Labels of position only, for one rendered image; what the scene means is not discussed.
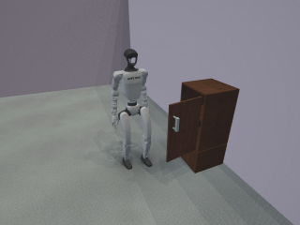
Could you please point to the left robot upper arm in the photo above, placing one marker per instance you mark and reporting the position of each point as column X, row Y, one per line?
column 144, row 78

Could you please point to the cupboard door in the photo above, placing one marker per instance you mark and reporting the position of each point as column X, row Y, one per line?
column 185, row 139

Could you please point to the right robot upper arm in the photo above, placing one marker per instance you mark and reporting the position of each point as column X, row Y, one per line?
column 116, row 77

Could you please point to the left robot foot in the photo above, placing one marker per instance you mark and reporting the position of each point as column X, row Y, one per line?
column 146, row 161

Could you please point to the handle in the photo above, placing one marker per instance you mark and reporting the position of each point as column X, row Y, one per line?
column 176, row 126

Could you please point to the right robot thigh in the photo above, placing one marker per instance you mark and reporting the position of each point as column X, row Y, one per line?
column 125, row 126

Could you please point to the robot left forearm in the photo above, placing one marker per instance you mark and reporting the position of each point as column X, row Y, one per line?
column 144, row 98

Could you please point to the robot right forearm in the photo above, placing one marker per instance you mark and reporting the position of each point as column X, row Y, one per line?
column 114, row 104

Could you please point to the robot right hand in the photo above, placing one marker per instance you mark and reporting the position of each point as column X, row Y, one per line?
column 115, row 120

